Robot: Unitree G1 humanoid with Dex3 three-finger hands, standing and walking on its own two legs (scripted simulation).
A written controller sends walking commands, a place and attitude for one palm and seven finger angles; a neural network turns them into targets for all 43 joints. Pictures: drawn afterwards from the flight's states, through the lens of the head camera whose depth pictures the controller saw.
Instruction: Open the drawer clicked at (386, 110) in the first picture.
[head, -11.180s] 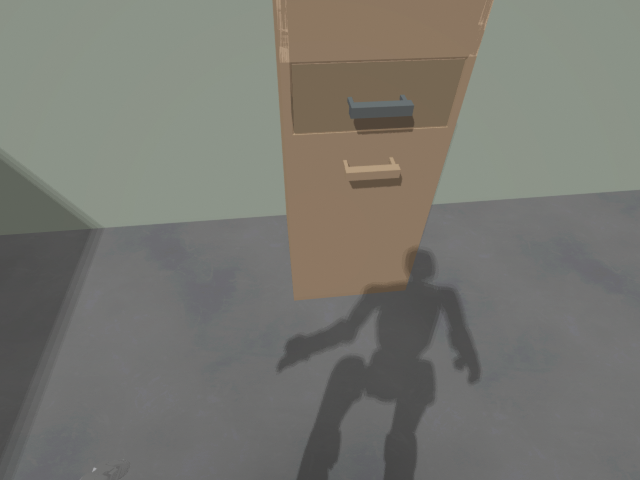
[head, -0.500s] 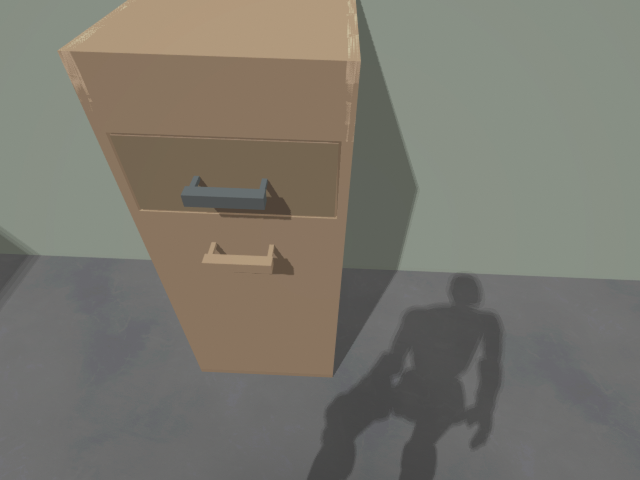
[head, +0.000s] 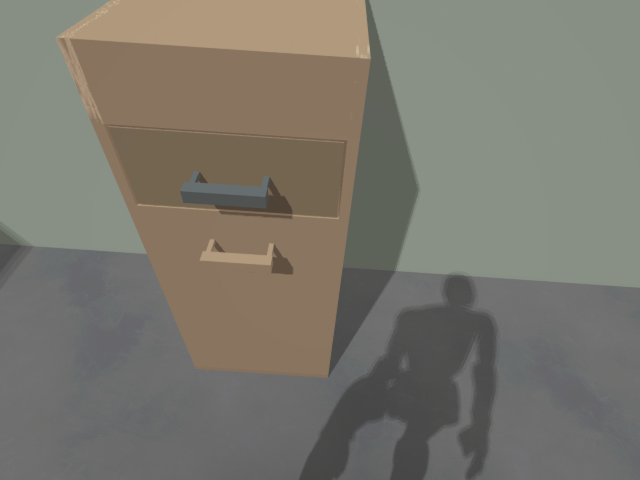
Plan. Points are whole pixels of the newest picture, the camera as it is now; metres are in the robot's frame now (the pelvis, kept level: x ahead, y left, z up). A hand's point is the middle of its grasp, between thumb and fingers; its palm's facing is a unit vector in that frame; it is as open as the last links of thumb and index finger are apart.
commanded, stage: come to a stop and stand still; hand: left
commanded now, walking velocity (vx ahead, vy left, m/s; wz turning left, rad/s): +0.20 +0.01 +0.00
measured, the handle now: (228, 186) +0.56 +0.20 +0.05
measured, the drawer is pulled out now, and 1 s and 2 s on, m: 0.00 0.00 0.00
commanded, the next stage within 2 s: look again from close up in 1.02 s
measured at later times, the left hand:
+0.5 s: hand out of the picture +0.03 +0.16 -0.17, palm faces +0.04 -0.98 -0.20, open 7.4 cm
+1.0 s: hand out of the picture -0.02 +0.12 -0.17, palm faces +0.05 -0.99 -0.15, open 7.4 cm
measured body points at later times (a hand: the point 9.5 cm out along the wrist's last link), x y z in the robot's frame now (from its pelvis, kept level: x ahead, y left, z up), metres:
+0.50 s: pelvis +0.03 -0.01 +0.01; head +0.07 -0.01 +0.45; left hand +0.03 +0.21 -0.15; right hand +0.08 -0.24 -0.15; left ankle +0.03 +0.10 -0.73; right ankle +0.00 -0.13 -0.73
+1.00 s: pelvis +0.00 -0.04 +0.01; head +0.00 -0.03 +0.46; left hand -0.02 +0.17 -0.15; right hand -0.03 -0.25 -0.15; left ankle +0.03 +0.10 -0.73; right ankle +0.00 -0.13 -0.73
